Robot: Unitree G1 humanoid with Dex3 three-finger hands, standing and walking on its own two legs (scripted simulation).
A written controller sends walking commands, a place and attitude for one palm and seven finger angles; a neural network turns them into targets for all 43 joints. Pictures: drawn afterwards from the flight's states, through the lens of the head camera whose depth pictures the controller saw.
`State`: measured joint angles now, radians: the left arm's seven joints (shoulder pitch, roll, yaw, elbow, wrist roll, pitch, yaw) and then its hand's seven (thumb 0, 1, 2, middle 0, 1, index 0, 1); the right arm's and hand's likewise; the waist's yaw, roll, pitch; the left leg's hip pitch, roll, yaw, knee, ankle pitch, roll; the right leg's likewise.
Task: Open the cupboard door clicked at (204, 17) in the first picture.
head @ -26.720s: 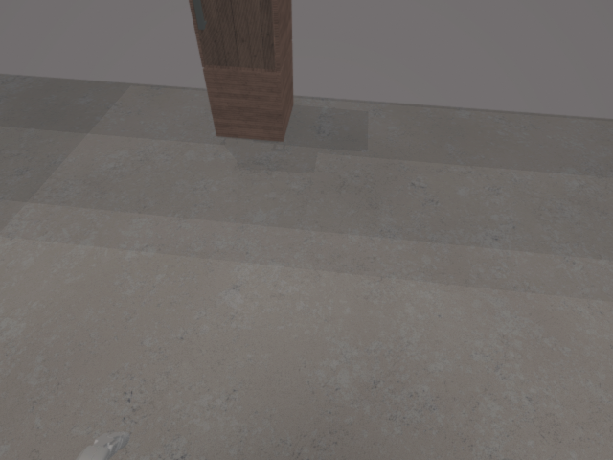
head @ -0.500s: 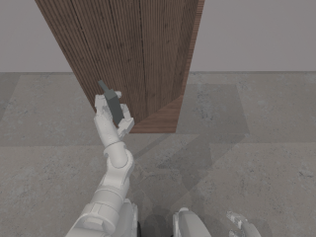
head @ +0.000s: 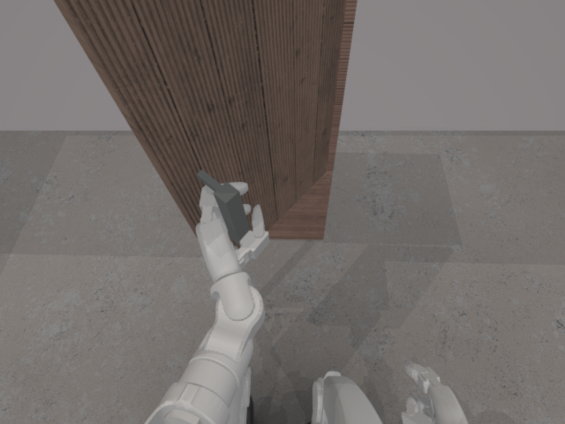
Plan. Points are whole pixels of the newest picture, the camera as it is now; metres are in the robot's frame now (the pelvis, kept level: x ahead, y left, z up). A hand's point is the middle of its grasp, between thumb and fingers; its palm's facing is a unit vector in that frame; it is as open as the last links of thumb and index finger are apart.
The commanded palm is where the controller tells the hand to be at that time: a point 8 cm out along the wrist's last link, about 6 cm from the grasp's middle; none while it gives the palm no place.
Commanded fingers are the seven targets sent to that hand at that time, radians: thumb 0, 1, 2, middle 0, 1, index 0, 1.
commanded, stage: open thumb and fingers to let go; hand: left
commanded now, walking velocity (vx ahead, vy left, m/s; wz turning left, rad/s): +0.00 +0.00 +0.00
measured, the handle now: (224, 209) +0.41 +0.09 +0.03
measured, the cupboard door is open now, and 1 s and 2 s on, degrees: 50 54 55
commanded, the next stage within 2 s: slide the hand sideways off the handle in 0.62 s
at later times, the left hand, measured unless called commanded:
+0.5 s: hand (253, 237) +0.37 +0.04 +0.02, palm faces +0.31 -0.95 -0.04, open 14.5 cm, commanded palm +0.32 +0.08 +0.02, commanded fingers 0.00 -0.50 0.30 -0.18 -0.50 -0.18 -0.50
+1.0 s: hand (253, 259) +0.34 +0.04 +0.02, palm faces -0.18 -0.98 +0.03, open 16.3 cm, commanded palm +0.31 +0.09 +0.02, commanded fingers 0.00 -0.50 0.30 -0.15 -0.30 -0.15 -0.30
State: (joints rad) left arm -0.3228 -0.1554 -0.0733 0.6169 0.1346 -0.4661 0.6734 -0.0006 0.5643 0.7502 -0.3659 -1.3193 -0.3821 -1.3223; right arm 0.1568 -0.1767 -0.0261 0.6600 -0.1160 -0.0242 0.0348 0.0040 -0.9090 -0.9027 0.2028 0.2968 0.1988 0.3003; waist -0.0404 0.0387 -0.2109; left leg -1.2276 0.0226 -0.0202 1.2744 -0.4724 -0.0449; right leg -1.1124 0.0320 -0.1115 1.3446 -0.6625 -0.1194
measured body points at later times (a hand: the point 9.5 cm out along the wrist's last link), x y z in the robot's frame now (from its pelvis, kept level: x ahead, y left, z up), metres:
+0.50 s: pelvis +0.00 +0.01 +0.00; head +0.11 -0.01 +0.44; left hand +0.35 +0.09 +0.02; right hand +0.13 -0.22 -0.14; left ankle +0.06 +0.15 -0.61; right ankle -0.01 -0.05 -0.61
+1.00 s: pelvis -0.01 +0.05 +0.00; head +0.10 +0.03 +0.43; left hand +0.34 +0.10 +0.02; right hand +0.11 -0.20 -0.14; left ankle +0.06 +0.15 -0.61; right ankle -0.01 -0.05 -0.61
